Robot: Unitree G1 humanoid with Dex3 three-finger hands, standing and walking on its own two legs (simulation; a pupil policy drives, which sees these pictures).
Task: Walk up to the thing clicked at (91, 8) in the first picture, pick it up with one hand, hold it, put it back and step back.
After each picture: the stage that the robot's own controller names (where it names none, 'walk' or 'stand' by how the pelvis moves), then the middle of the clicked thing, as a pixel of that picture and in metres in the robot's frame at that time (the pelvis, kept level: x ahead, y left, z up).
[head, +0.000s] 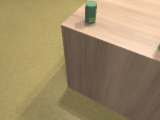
stand; (90, 12) +0.84 -0.04 -0.01
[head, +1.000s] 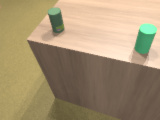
walk; (56, 20) +0.72 +0.18 +0.00
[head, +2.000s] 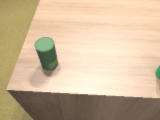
rise first; (47, 54) +0.44 +0.14 +0.03
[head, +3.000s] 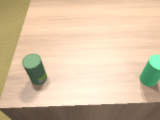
stand; (35, 69) +0.41 +0.19 -0.01
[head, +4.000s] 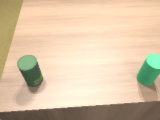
stand; (31, 71) +0.39 +0.20 +0.00
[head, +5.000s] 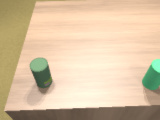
stand; (41, 73) +0.40 +0.18 -0.01
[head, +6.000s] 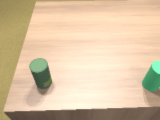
stand; (41, 74) +0.40 +0.17 -0.01
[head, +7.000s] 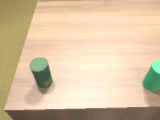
rise first; (42, 73) +0.41 +0.17 -0.01
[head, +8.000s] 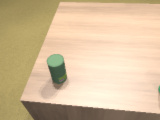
rise first; (57, 69) +0.42 +0.14 -0.01
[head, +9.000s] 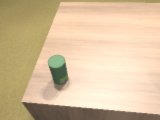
go down; (58, 70) +0.42 +0.14 -0.01
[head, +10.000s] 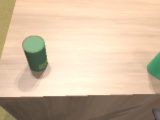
go down; (36, 54) +0.43 +0.13 +0.03
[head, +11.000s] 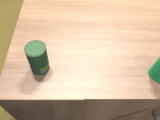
approach; (38, 58) +0.42 +0.13 +0.03
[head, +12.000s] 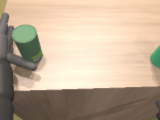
close in; (29, 45) +0.44 +0.14 +0.07
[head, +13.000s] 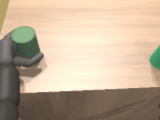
lift; (28, 47) +0.44 +0.15 +0.06
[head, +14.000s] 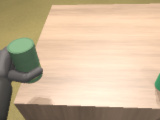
lift; (26, 61) +0.33 +0.17 +0.17
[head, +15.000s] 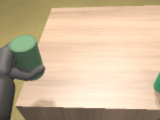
hold; (28, 58) +0.33 +0.16 +0.18
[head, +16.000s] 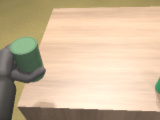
hold; (29, 60) +0.32 +0.16 +0.18
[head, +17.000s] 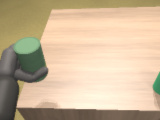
crouch; (32, 60) +0.32 +0.15 +0.18
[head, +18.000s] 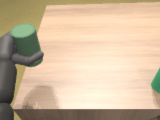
crouch; (28, 46) +0.39 +0.16 +0.17
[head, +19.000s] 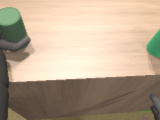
lower; (13, 30) +0.48 +0.16 +0.08
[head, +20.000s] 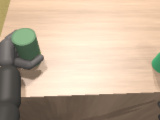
lower; (28, 48) +0.43 +0.15 +0.06
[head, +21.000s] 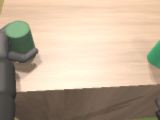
lower; (22, 42) +0.45 +0.15 +0.07
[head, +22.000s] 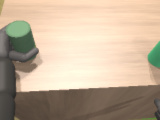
lower; (23, 41) +0.45 +0.15 +0.07
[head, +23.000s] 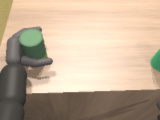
open; (35, 49) +0.43 +0.13 +0.06
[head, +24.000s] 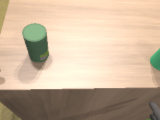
sink last; (37, 44) +0.44 +0.12 +0.06
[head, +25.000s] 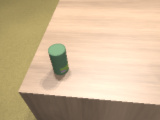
sink last; (59, 59) +0.45 +0.13 +0.04
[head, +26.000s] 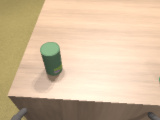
stand; (52, 59) +0.43 +0.13 +0.04
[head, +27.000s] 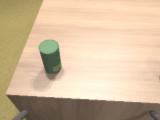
stand; (51, 57) +0.43 +0.13 +0.05
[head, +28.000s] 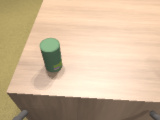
stand; (51, 55) +0.43 +0.13 +0.05
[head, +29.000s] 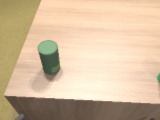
stand; (49, 58) +0.43 +0.13 +0.05
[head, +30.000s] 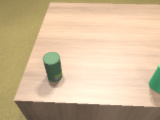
stand; (53, 67) +0.44 +0.14 -0.01
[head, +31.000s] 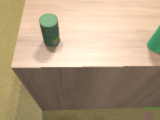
walk; (50, 31) +0.52 +0.13 +0.01
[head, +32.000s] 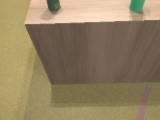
walk; out of the picture +0.80 +0.19 +0.00
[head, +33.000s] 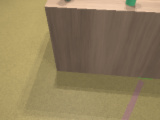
stand; out of the picture +1.09 +0.13 +0.01
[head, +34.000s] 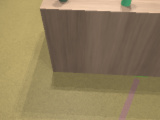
stand; out of the picture +1.07 +0.14 -0.02
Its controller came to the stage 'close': yes
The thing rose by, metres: 0.19
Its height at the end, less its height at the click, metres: +0.00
